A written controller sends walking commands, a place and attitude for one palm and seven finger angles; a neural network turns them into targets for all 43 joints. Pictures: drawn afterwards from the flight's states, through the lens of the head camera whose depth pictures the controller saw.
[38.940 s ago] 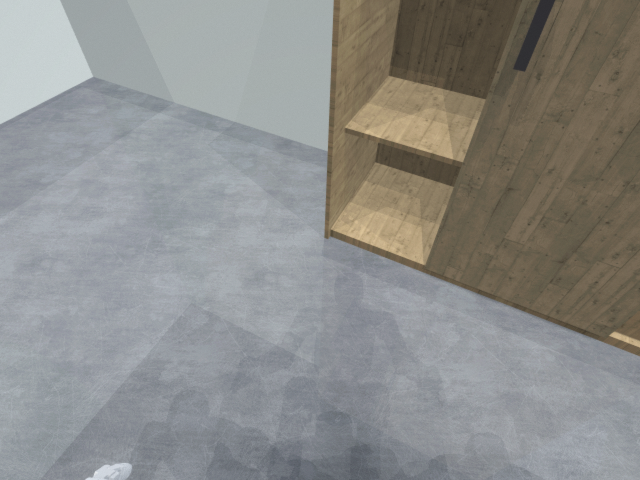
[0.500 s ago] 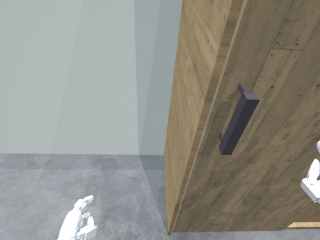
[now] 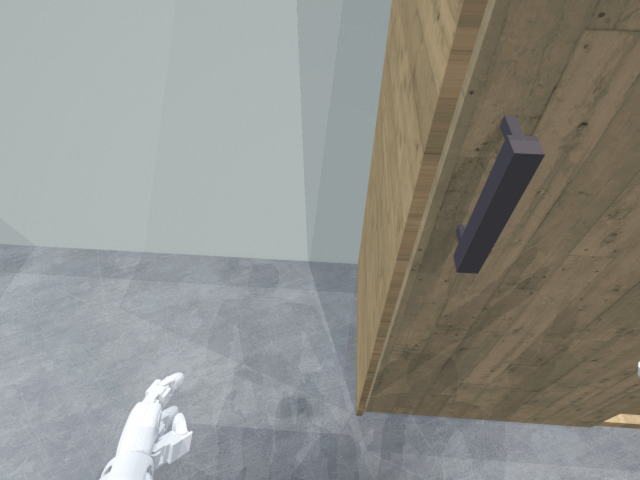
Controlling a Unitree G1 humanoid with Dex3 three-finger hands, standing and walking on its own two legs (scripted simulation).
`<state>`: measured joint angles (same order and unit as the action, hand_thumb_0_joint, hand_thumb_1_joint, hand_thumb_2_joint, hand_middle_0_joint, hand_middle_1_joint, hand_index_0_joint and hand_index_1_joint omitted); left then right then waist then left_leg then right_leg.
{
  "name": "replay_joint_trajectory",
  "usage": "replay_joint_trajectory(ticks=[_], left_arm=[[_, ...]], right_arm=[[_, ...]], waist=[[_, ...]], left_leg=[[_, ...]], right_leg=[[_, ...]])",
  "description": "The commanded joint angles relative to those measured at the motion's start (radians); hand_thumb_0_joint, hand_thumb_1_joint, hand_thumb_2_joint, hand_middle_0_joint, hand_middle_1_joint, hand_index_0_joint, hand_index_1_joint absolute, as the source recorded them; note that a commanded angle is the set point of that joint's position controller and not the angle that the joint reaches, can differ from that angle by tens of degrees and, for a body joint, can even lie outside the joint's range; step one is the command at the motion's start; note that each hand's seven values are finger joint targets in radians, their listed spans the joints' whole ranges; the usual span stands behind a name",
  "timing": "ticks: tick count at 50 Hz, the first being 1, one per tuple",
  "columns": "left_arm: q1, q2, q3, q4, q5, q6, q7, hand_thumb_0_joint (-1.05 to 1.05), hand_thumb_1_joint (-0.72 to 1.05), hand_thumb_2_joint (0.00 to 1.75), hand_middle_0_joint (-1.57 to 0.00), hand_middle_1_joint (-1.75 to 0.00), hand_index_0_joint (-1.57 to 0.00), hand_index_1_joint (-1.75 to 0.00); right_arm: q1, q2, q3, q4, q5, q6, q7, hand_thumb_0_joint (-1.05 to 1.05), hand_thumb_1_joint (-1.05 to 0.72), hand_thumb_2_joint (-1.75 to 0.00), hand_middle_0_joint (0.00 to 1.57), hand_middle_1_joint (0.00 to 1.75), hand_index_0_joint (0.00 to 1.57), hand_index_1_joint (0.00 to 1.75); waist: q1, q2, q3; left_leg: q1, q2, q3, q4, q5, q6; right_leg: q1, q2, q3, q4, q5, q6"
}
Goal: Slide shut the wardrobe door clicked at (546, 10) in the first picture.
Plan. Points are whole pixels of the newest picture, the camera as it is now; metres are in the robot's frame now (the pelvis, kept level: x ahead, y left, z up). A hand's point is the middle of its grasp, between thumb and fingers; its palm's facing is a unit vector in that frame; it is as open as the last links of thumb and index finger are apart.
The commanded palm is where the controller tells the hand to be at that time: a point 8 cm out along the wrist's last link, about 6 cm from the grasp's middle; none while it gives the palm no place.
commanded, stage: step back with the hand held close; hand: right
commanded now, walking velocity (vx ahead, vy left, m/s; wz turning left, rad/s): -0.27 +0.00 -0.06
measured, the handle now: (486, 200) +0.37 -0.16 +0.18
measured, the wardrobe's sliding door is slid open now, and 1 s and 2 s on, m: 0.00 0.00 0.00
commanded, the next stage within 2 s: stop stepping back and stand still in 1.18 s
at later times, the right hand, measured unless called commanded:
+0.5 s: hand out of the picture +0.13 -0.29 +0.17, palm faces +0.50 +0.73 -0.46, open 7.5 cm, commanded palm +0.07 -0.32 +0.18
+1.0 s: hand out of the picture +0.11 -0.27 +0.17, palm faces +0.41 +0.81 -0.42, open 7.5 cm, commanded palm +0.05 -0.31 +0.18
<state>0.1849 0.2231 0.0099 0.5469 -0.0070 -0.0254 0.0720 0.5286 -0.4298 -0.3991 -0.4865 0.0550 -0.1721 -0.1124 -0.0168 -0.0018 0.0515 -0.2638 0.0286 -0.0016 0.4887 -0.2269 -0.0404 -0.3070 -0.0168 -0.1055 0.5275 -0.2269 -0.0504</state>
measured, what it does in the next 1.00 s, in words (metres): steps on the spot: left foot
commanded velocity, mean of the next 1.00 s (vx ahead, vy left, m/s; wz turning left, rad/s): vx -0.35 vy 0.00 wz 0.01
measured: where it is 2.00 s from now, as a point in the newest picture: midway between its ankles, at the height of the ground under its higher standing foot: outside the picture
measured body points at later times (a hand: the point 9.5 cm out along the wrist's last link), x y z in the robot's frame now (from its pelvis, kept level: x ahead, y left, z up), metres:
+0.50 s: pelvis -0.06 -0.01 -0.02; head -0.04 -0.03 +0.43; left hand +0.13 +0.21 -0.09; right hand +0.10 -0.33 +0.19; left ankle +0.02 +0.14 -0.73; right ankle +0.04 -0.09 -0.74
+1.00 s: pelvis -0.10 -0.01 -0.01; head -0.07 -0.04 +0.44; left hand +0.08 +0.22 -0.08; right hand +0.08 -0.31 +0.19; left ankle -0.11 +0.13 -0.74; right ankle -0.03 -0.09 -0.74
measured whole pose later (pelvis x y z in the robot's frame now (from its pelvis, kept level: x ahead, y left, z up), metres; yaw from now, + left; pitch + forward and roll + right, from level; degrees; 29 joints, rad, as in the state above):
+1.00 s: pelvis -0.10 -0.01 -0.01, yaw +0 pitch +2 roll +3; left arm 0.19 0.19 0.00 0.65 0.02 -0.13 0.06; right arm 0.47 -0.41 -0.41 -0.53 0.02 -0.33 -0.13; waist -0.03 0.01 0.01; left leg -0.27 -0.05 -0.05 0.53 -0.30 -0.02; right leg -0.45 0.00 -0.01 0.62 -0.22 -0.02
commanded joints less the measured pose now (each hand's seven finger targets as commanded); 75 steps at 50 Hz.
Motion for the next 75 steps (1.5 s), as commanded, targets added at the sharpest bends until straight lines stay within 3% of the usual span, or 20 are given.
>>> replay_joint_trajectory(ticks=[1, 17, 23, 30, 34, 37, 41, 43, 46, 48, 50, 52, 55, 61, 63, 66, 68, 72, 74, 75], left_arm=[[-0.083, 0.123, 0.035, -0.165, -0.003, -0.062, 0.008, 0.00, 0.90, 0.90, -0.20, -0.30, -0.20, -0.30], [-0.053, 0.133, 0.036, -0.125, 0.004, -0.151, 0.012, 0.00, 0.90, 0.90, -0.20, -0.30, -0.20, -0.30], [-0.047, 0.133, 0.043, -0.122, 0.012, -0.158, 0.005, 0.00, 0.90, 0.90, -0.20, -0.30, -0.20, -0.30], [-0.034, 0.113, 0.046, -0.097, 0.016, -0.160, -0.003, 0.00, 0.90, 0.90, -0.20, -0.30, -0.20, -0.30], [-0.061, 0.132, 0.051, -0.111, 0.020, -0.176, 0.010, 0.00, 0.90, 0.90, -0.20, -0.30, -0.20, -0.30], [-0.040, 0.135, 0.066, -0.099, 0.028, -0.178, 0.002, 0.00, 0.90, 0.90, -0.20, -0.30, -0.20, -0.30], [-0.025, 0.110, 0.056, -0.060, 0.033, -0.180, -0.013, 0.00, 0.90, 0.90, -0.20, -0.30, -0.20, -0.30], [-0.023, 0.086, 0.047, -0.031, 0.042, -0.166, -0.008, 0.00, 0.90, 0.90, -0.20, -0.30, -0.20, -0.30], [-0.057, 0.088, 0.053, -0.057, 0.023, -0.163, 0.010, 0.00, 0.90, 0.90, -0.20, -0.30, -0.20, -0.30], [-0.083, 0.086, 0.037, -0.061, 0.033, -0.145, 0.012, 0.00, 0.90, 0.90, -0.20, -0.30, -0.20, -0.30], [-0.066, 0.100, 0.036, -0.074, 0.027, -0.123, 0.018, 0.00, 0.90, 0.90, -0.20, -0.30, -0.20, -0.30], [-0.078, 0.104, 0.040, -0.109, 0.030, -0.127, 0.011, 0.00, 0.90, 0.90, -0.20, -0.30, -0.20, -0.30], [-0.028, 0.108, 0.054, -0.086, 0.040, -0.146, -0.007, 0.00, 0.90, 0.90, -0.20, -0.30, -0.20, -0.30], [-0.053, 0.120, 0.051, -0.088, 0.038, -0.141, -0.006, 0.00, 0.90, 0.90, -0.20, -0.30, -0.20, -0.30], [-0.035, 0.115, 0.053, -0.084, 0.040, -0.118, 0.002, 0.00, 0.90, 0.90, -0.20, -0.30, -0.20, -0.30], [-0.042, 0.101, 0.049, -0.073, 0.025, -0.122, 0.011, 0.00, 0.90, 0.90, -0.20, -0.30, -0.20, -0.30], [-0.051, 0.113, 0.042, -0.071, 0.009, -0.115, 0.006, 0.00, 0.90, 0.90, -0.20, -0.30, -0.20, -0.30], [-0.048, 0.115, 0.033, -0.050, 0.008, -0.149, 0.033, 0.00, 0.90, 0.90, -0.20, -0.30, -0.20, -0.30], [-0.046, 0.143, 0.039, -0.086, 0.003, -0.178, 0.028, 0.00, 0.90, 0.90, -0.20, -0.30, -0.20, -0.30], [-0.044, 0.116, 0.032, -0.077, 0.007, -0.187, 0.022, 0.00, 0.90, 0.90, -0.20, -0.30, -0.20, -0.30]], right_arm=[[-0.003, -0.153, -0.159, -0.200, 0.005, -0.081, -0.036, 0.00, -0.90, -0.90, 0.20, 0.30, 0.20, 0.30], [-0.116, -0.135, -0.153, -0.225, -0.032, -0.145, -0.051, 0.00, -0.90, -0.90, 0.20, 0.30, 0.20, 0.30], [-0.072, -0.155, -0.194, -0.212, -0.035, -0.169, -0.040, 0.00, -0.90, -0.90, 0.20, 0.30, 0.20, 0.30], [-0.125, -0.153, -0.157, -0.228, -0.029, -0.188, -0.043, 0.00, -0.90, -0.90, 0.20, 0.30, 0.20, 0.30], [-0.089, -0.162, -0.207, -0.278, -0.041, -0.212, -0.048, 0.00, -0.90, -0.90, 0.20, 0.30, 0.20, 0.30], [-0.086, -0.173, -0.238, -0.253, -0.042, -0.216, -0.037, 0.00, -0.90, -0.90, 0.20, 0.30, 0.20, 0.30], [-0.045, -0.141, -0.180, -0.227, -0.011, -0.221, -0.023, 0.00, -0.90, -0.90, 0.20, 0.30, 0.20, 0.30], [-0.102, -0.167, -0.163, -0.218, -0.015, -0.234, -0.030, 0.00, -0.90, -0.90, 0.20, 0.30, 0.20, 0.30], [-0.151, -0.198, -0.134, -0.217, -0.019, -0.210, -0.040, 0.00, -0.90, -0.90, 0.20, 0.30, 0.20, 0.30], [-0.115, -0.216, -0.159, -0.199, -0.023, -0.193, -0.042, 0.00, -0.90, -0.90, 0.20, 0.30, 0.20, 0.30], [-0.060, -0.210, -0.172, -0.200, -0.023, -0.185, -0.042, 0.00, -0.90, -0.90, 0.20, 0.30, 0.20, 0.30], [0.009, -0.217, -0.191, -0.258, 0.011, -0.184, -0.025, 0.00, -0.90, -0.90, 0.20, 0.30, 0.20, 0.30], [0.056, -0.175, -0.180, -0.291, 0.022, -0.167, -0.026, 0.00, -0.90, -0.90, 0.20, 0.30, 0.20, 0.30], [0.054, -0.176, -0.162, -0.269, 0.026, -0.120, -0.036, 0.00, -0.90, -0.90, 0.20, 0.30, 0.20, 0.30], [0.034, -0.217, -0.178, -0.264, 0.026, -0.122, -0.036, 0.00, -0.90, -0.90, 0.20, 0.30, 0.20, 0.30], [-0.052, -0.225, -0.155, -0.225, 0.019, -0.107, -0.049, 0.00, -0.90, -0.90, 0.20, 0.30, 0.20, 0.30], [-0.124, -0.148, -0.090, -0.190, 0.007, -0.059, -0.044, 0.00, -0.90, -0.90, 0.20, 0.30, 0.20, 0.30], [-0.173, -0.146, -0.098, -0.170, -0.022, -0.075, -0.073, 0.00, -0.90, -0.90, 0.20, 0.30, 0.20, 0.30], [-0.179, -0.174, -0.113, -0.299, -0.030, -0.106, -0.075, 0.00, -0.90, -0.90, 0.20, 0.30, 0.20, 0.30], [-0.131, -0.191, -0.134, -0.276, -0.026, -0.110, -0.071, 0.00, -0.90, -0.90, 0.20, 0.30, 0.20, 0.30]], waist=[[-0.019, -0.108, -0.159], [-0.003, -0.123, -0.109], [-0.004, -0.111, -0.118], [0.013, 0.031, -0.113], [0.002, -0.222, -0.186], [0.000, -0.209, -0.145], [-0.003, -0.165, -0.161], [0.015, -0.031, -0.181], [0.016, 0.144, -0.193], [0.010, 0.082, -0.144], [0.010, -0.006, -0.203], [-0.013, -0.223, -0.326], [-0.013, -0.190, -0.292], [-0.011, -0.236, -0.209], [0.000, -0.128, -0.199], [-0.001, 0.219, -0.136], [0.026, 0.218, -0.091], [0.039, -0.021, -0.061], [0.017, -0.260, -0.113], [0.015, -0.260, -0.138]], left_leg=[[0.108, 0.017, -0.028, 0.032, 0.148, 0.034], [0.055, -0.010, -0.042, 0.068, -0.126, 0.041], [0.122, -0.020, -0.093, 0.123, 0.011, 0.044], [-0.144, 0.082, -0.215, -0.049, -0.062, 0.109], [0.124, -0.075, -0.039, 0.267, 0.003, 0.033], [0.172, -0.109, -0.017, 0.402, -0.150, 0.029], [0.019, -0.031, -0.047, -0.051, -0.108, 0.074], [-0.104, 0.142, -0.263, -0.168, 0.207, 0.135], [-0.148, 0.235, -0.277, -0.142, 0.442, 0.162], [-0.066, 0.198, -0.236, -0.086, 0.512, 0.154], [-0.009, 0.050, -0.119, 0.026, 0.518, 0.072], [-0.013, -0.095, -0.025, 0.247, -0.122, 0.033], [-0.087, -0.102, -0.056, 0.340, -0.277, 0.041], [0.159, -0.090, 0.052, -0.020, -0.164, 0.062], [0.126, -0.009, -0.004, -0.202, -0.112, 0.093], [-0.335, 0.358, -0.313, -0.380, -0.259, 0.276], [-0.237, 0.288, -0.198, -0.261, -0.155, 0.234], [-0.112, 0.149, -0.075, -0.067, -0.105, 0.114], [-0.075, -0.015, 0.017, 0.143, -0.103, 0.045], [-0.060, -0.053, 0.024, 0.177, -0.166, 0.035]], right_leg=[[-0.076, -0.130, 0.162, -0.155, -0.020, -0.018], [-0.239, -0.156, 0.270, -0.206, -0.455, -0.040], [-0.323, -0.161, 0.264, -0.173, -0.427, -0.052], [-0.114, -0.065, 0.191, 0.005, -0.273, 0.000], [-0.308, -0.234, 0.361, -0.270, -0.418, -0.070], [-0.408, -0.315, 0.401, -0.323, -0.478, -0.114], [-0.080, -0.228, 0.305, -0.138, -0.139, -0.033], [0.073, -0.120, 0.169, 0.068, 0.081, 0.043], [0.092, -0.007, 0.117, 0.241, -0.011, 0.061], [0.005, -0.014, 0.137, 0.120, 0.066, 0.059], [0.073, -0.077, 0.188, -0.064, 0.505, 0.026], [0.161, -0.257, 0.380, -0.222, 0.658, -0.028], [0.171, -0.294, 0.362, -0.234, 0.541, -0.109], [-0.069, -0.207, 0.260, -0.371, -0.143, -0.015], [-0.040, -0.134, 0.203, -0.241, -0.167, 0.039], [0.078, 0.049, 0.132, 0.517, -0.195, 0.097], [-0.045, 0.004, 0.180, 0.548, -0.179, 0.068], [0.088, -0.012, 0.127, -0.104, -0.095, 0.027], [0.103, -0.190, 0.389, -0.248, 0.017, -0.045], [0.085, -0.204, 0.450, -0.295, -0.037, -0.053]])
